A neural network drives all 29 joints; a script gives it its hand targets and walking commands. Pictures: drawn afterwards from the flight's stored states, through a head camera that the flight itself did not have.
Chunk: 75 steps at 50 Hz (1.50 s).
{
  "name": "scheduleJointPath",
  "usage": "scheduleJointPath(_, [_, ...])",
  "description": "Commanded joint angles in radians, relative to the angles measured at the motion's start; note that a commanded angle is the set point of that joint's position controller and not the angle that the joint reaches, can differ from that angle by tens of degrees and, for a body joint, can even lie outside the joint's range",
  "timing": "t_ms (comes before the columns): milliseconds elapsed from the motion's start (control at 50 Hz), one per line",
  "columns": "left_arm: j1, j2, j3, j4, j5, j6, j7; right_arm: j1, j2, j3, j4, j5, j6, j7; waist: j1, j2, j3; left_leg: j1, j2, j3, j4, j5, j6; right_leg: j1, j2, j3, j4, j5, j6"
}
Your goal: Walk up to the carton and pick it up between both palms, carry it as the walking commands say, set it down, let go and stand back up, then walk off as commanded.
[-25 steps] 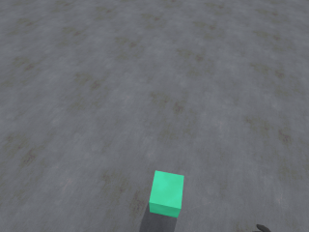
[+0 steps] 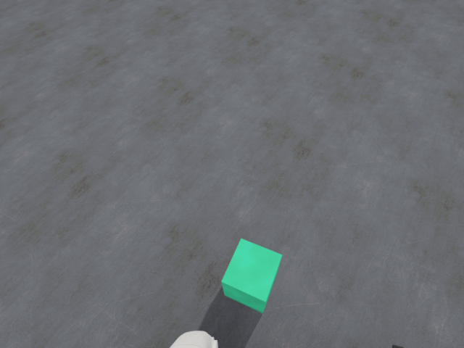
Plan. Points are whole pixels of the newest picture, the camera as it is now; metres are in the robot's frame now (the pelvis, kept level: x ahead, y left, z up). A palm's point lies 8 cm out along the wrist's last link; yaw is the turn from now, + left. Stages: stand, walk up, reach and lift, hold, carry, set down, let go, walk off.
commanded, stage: walk off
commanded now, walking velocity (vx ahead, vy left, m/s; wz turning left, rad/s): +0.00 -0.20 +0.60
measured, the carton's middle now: (252, 276) +0.43 -0.04 -0.67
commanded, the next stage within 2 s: none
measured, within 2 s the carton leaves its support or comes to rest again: neither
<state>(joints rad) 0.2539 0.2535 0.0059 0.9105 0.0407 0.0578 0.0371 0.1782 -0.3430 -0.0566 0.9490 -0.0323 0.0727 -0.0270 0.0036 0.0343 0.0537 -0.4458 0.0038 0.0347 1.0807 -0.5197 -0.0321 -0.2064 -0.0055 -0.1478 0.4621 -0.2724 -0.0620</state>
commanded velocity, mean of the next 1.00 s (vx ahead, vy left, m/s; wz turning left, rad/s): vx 0.00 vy -0.20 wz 0.60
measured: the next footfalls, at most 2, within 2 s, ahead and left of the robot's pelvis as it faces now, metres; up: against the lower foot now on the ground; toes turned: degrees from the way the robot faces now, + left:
left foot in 0.16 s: +0.01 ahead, +0.05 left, +0.00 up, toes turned +13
right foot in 0.58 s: +0.14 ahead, -0.28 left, +0.00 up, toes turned +16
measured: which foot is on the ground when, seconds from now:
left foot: up 0.00-0.14, down 0.16-0.58, up 0.60-0.94, down 0.96-1.00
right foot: down 0.00-0.16, up 0.18-0.56, down 0.58-0.96, up 0.98-1.00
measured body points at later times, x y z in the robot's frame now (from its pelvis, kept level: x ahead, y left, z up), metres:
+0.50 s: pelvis +0.02 -0.11 +0.00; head +0.06 -0.08 +0.45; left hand +0.06 +0.18 -0.14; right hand +0.13 -0.40 -0.11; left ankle -0.03 +0.05 -0.74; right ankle +0.09 -0.29 -0.69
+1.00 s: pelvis +0.08 -0.22 -0.02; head +0.09 -0.18 +0.43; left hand -0.02 +0.02 -0.17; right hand +0.34 -0.37 -0.12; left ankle +0.03 -0.18 -0.74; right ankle +0.11 -0.31 -0.72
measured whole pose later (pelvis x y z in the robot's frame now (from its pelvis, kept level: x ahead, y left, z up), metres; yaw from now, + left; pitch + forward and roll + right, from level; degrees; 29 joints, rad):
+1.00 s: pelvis +0.08 -0.22 -0.02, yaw +34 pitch +1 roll -1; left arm 0.30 0.26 0.03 0.81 0.05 0.07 0.02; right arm 0.16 -0.23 -0.04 0.75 -0.03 0.04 -0.02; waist 0.01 -0.04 0.05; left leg -0.29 0.00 0.11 0.65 -0.37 0.06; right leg -0.35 -0.05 -0.21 0.83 -0.49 0.01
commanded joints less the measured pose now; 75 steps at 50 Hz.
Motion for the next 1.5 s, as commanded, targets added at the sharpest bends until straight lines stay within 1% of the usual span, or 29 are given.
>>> scheduleJointPath(0, [0.064,0.136,0.031,-0.019,0.006,-0.003,0.013,-0.029,-0.034,0.004,-0.069,0.006,-0.008,0.001,0.029,-0.175,-0.06,-0.044,0.026,0.036,-0.125,-0.027,0.009,0.162,-0.239,0.164,-0.097,0.426,-0.142])
scheduleJointPath(120, [0.052,0.156,0.042,-0.003,0.0,0.001,0.015,0.067,0.009,0.014,-0.073,0.011,-0.026,-0.017,-0.036,-0.121,-0.07,0.231,0.027,0.082,-0.537,0.147,0.068,0.031,-0.239,0.097,0.005,0.374,-0.109])
scheduleJointPath(140, [0.059,0.159,0.045,0.0,-0.01,0.0,0.017,0.144,-0.029,0.0,-0.063,-0.001,-0.036,-0.02,-0.085,-0.032,-0.067,0.401,0.099,-0.023,-0.727,0.269,0.08,-0.119,-0.195,0.037,0.123,0.282,-0.035])
scheduleJointPath(160, [0.065,0.102,0.034,-0.04,-0.009,-0.008,0.013,0.187,-0.173,-0.037,-0.074,-0.014,-0.038,-0.025,-0.095,0.301,-0.054,0.568,0.464,-0.51,-0.845,0.37,0.178,-0.445,-0.066,-0.055,0.384,-0.244,0.069])
scheduleJointPath(180, [-0.033,0.138,0.044,-0.083,0.022,0.007,0.015,0.243,-0.224,-0.053,-0.057,-0.004,-0.024,-0.033,-0.141,0.263,0.005,0.385,0.565,-0.643,-0.83,0.638,0.317,-0.476,-0.031,0.102,0.567,-0.376,0.099])
scheduleJointPath(220, [-0.043,0.122,0.047,-0.079,0.007,0.011,-0.002,0.145,-0.124,-0.035,-0.072,0.007,-0.028,-0.035,-0.065,0.051,0.044,0.31,0.44,-0.434,-0.81,0.593,0.291,-0.454,-0.077,0.175,0.692,-0.193,0.135])
scheduleJointPath(300, [0.019,0.106,0.063,-0.071,0.005,0.017,-0.037,0.049,-0.101,-0.036,-0.108,0.011,-0.049,-0.018,-0.015,0.077,-0.032,0.321,0.272,-0.237,-0.767,0.707,0.181,-0.37,-0.065,0.156,0.648,-0.028,0.192])
scheduleJointPath(440, [-0.098,0.074,0.049,-0.159,-0.016,0.026,-0.06,0.113,-0.176,-0.078,-0.113,-0.011,-0.038,-0.002,-0.084,0.212,-0.007,0.242,0.222,-0.251,-0.751,0.432,0.16,-0.293,-0.04,0.111,0.363,-0.055,0.201])
scheduleJointPath(520, [0.005,0.105,0.062,-0.159,-0.021,0.015,-0.053,0.024,-0.211,-0.096,-0.152,-0.012,-0.031,0.001,-0.029,0.258,-0.039,0.143,0.243,-0.315,-0.685,0.487,0.102,-0.052,-0.021,0.106,0.103,-0.064,0.165])
scheduleJointPath(560, [0.165,0.149,0.081,-0.106,-0.003,-0.006,-0.034,0.057,-0.124,-0.074,-0.155,-0.018,-0.039,-0.007,0.035,0.067,-0.097,0.006,0.139,-0.255,-0.481,0.34,0.038,0.217,-0.089,0.128,-0.137,0.039,0.137])
scheduleJointPath(580, [0.17,0.214,0.085,-0.119,0.002,-0.016,-0.033,0.142,-0.009,-0.048,-0.151,-0.032,-0.037,-0.01,0.007,-0.244,-0.127,-0.112,-0.01,-0.145,-0.228,-0.112,0.006,0.273,-0.327,0.333,-0.161,0.108,0.115])
scheduleJointPath(600, [0.085,0.317,0.097,-0.168,-0.005,-0.01,-0.041,0.115,0.009,-0.042,-0.194,-0.006,-0.023,-0.024,0.016,-0.507,-0.148,-0.132,-0.053,-0.076,-0.034,-0.221,-0.005,0.063,-0.422,0.439,-0.24,0.105,-0.016])
scheduleJointPath(660, [-0.053,0.147,0.052,-0.204,0.004,-0.008,-0.038,0.077,-0.096,-0.067,-0.165,0.003,-0.013,-0.007,-0.028,-0.24,-0.044,-0.114,-0.004,-0.08,0.155,-0.013,0.021,-0.03,-0.266,0.206,-0.18,0.136,-0.021])
scheduleJointPath(700, [-0.055,0.119,0.044,-0.206,-0.002,-0.016,-0.018,0.118,-0.081,-0.065,-0.143,-0.004,-0.01,0.01,-0.035,-0.227,-0.062,-0.111,0.001,-0.032,0.166,0.035,0.0,0.031,-0.24,0.125,-0.123,0.343,-0.048])
scheduleJointPath(780, [0.027,0.096,0.041,-0.185,0.003,-0.019,-0.004,0.03,-0.022,-0.037,-0.189,0.001,-0.006,0.022,0.016,-0.224,-0.061,-0.098,0.02,0.033,-0.034,0.016,0.002,0.107,-0.273,0.12,-0.108,0.321,-0.112])
scheduleJointPath(900, [0.056,0.13,0.057,-0.154,0.001,-0.01,-0.007,0.048,0.038,-0.006,-0.22,0.011,-0.02,0.014,-0.017,-0.159,-0.094,0.201,0.005,0.104,-0.494,0.128,0.059,0.036,-0.272,0.042,0.019,0.37,-0.097])
scheduleJointPath(920, [0.067,0.134,0.06,-0.147,-0.005,-0.006,-0.007,0.116,0.011,-0.015,-0.211,0.003,-0.034,0.011,-0.063,-0.084,-0.1,0.364,0.044,0.042,-0.668,0.272,0.06,-0.091,-0.24,-0.009,0.116,0.274,-0.038])
scheduleJointPath(940, [0.094,0.094,0.05,-0.162,-0.001,-0.008,-0.012,0.188,-0.109,-0.045,-0.214,-0.01,-0.046,0.006,-0.096,0.176,-0.092,0.546,0.326,-0.312,-0.823,0.261,0.103,-0.347,-0.159,-0.072,0.362,-0.104,0.048])
scheduleJointPath(960, [0.018,0.083,0.043,-0.231,0.01,0.004,-0.011,0.221,-0.243,-0.079,-0.215,0.002,-0.035,-0.011,-0.119,0.358,-0.034,0.434,0.586,-0.66,-0.836,0.64,0.27,-0.533,-0.039,0.03,0.536,-0.379,0.114])
scheduleJointPath(980, [-0.049,0.133,0.056,-0.235,0.015,0.014,-0.016,0.24,-0.186,-0.069,-0.205,0.008,-0.026,-0.019,-0.132,0.146,-0.035,0.39,0.539,-0.551,-0.798,0.693,0.31,-0.489,-0.089,0.14,0.663,-0.32,0.133])
scheduleJointPath(1020, [-0.028,0.126,0.062,-0.207,-0.002,0.012,-0.033,0.094,-0.103,-0.044,-0.225,0.01,-0.029,-0.019,-0.045,0.057,0.014,0.325,0.382,-0.364,-0.788,0.626,0.229,-0.478,-0.105,0.163,0.676,-0.131,0.158])
scheduleJointPath(1120, [0.024,0.082,0.062,-0.197,0.002,0.024,-0.064,0.084,-0.114,-0.052,-0.223,0.015,-0.057,-0.009,-0.021,0.095,-0.072,0.321,0.252,-0.214,-0.732,0.767,0.15,-0.388,-0.069,0.14,0.656,0.006,0.187])
scheduleJointPath(1240, [-0.091,0.064,0.051,-0.259,-0.013,0.029,-0.073,0.117,-0.168,-0.08,-0.221,-0.005,-0.044,0.002,-0.081,0.215,-0.028,0.241,0.216,-0.268,-0.736,0.431,0.157,-0.32,-0.036,0.113,0.382,-0.034,0.198])
scheduleJointPath(1320, [-0.022,0.091,0.063,-0.26,-0.022,0.019,-0.062,0.045,-0.203,-0.096,-0.247,-0.007,-0.039,0.006,-0.041,0.264,-0.055,0.149,0.244,-0.348,-0.689,0.495,0.118,-0.1,-0.016,0.119,0.156,-0.083,0.162])
scheduleJointPath(1360, [0.12,0.114,0.076,-0.208,-0.008,0.002,-0.043,0.042,-0.152,-0.082,-0.251,-0.003,-0.046,0.0,0.027,0.154,-0.087,0.04,0.181,-0.322,-0.557,0.435,0.05,0.144,-0.044,0.103,-0.097,0.053,0.129])
scheduleJointPath(1380, [0.161,0.177,0.09,-0.196,0.006,-0.01,-0.038,0.118,-0.06,-0.064,-0.247,-0.015,-0.049,-0.002,0.02,-0.099,-0.133,-0.065,0.059,-0.207,-0.345,0.129,0.018,0.262,-0.239,0.276,-0.189,-0.016,0.106])
scheduleJointPath(1400, [0.071,0.307,0.107,-0.25,-0.003,-0.008,-0.043,0.138,0.024,-0.042,-0.283,-0.001,-0.043,-0.014,-0.005,-0.423,-0.127,-0.197,-0.094,-0.076,-0.14,-0.194,-0.021,0.157,-0.428,0.432,-0.186,0.135,-0.002])
scheduleJointPath(1420, [0.038,0.259,0.092,-0.264,-0.003,-0.007,-0.051,0.088,-0.036,-0.05,-0.284,-0.003,-0.03,-0.023,0.024,-0.424,-0.133,-0.155,-0.029,-0.092,0.061,-0.182,-0.005,0.045,-0.41,0.414,-0.229,0.117,-0.072])
scheduleJointPath(1480, [-0.058,0.118,0.054,-0.272,-0.002,-0.013,-0.039,0.093,-0.093,-0.077,-0.239,0.002,-0.016,0.004,-0.033,-0.256,-0.058,-0.126,-0.01,-0.074,0.179,0.024,0.004,-0.009,-0.255,0.162,-0.156,0.222,-0.034])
